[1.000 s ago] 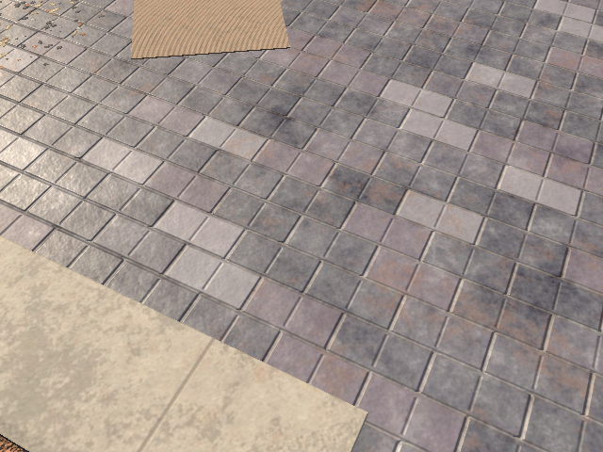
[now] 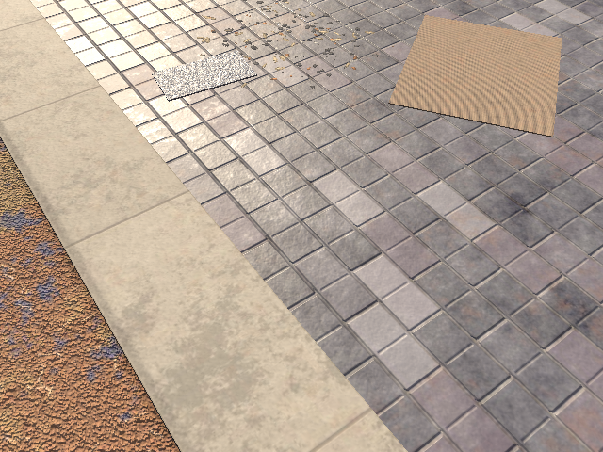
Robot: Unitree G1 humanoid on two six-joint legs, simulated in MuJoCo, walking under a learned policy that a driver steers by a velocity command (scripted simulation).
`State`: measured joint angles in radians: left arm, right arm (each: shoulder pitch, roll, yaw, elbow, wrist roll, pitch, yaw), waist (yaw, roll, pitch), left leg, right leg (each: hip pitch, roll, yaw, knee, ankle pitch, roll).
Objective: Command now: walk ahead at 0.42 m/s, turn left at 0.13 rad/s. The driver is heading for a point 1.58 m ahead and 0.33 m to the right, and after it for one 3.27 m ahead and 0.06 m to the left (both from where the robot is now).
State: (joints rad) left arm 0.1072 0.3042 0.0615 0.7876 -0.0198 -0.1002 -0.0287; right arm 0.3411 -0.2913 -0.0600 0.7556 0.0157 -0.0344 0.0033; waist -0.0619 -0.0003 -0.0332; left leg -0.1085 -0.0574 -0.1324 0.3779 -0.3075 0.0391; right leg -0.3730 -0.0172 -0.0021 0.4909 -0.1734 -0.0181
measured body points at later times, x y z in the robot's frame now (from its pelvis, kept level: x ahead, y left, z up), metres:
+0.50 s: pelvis +0.25 +0.00 -0.02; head +0.29 +0.00 +0.43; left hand +0.21 +0.29 -0.14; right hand +0.50 -0.21 -0.08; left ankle +0.39 +0.11 -0.74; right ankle +0.06 -0.13 -0.74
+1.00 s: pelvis +0.52 +0.00 -0.01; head +0.56 +0.00 +0.44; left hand +0.76 +0.22 -0.09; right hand +0.52 -0.29 -0.13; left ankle +0.39 +0.11 -0.74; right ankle +0.69 -0.13 -0.72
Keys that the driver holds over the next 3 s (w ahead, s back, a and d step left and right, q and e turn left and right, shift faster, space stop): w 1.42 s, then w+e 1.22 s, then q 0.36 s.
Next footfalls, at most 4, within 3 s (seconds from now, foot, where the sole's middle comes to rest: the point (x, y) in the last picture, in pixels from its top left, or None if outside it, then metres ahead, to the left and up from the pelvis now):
0.02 right None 0.10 -0.13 -0.78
0.52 left None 0.43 0.11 -0.78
1.04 right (347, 364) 0.73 -0.12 -0.78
1.58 left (248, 271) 1.02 0.12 -0.78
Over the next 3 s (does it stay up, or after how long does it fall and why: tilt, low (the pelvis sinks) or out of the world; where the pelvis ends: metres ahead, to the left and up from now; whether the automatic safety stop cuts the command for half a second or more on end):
stays up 1.51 -0.24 0.00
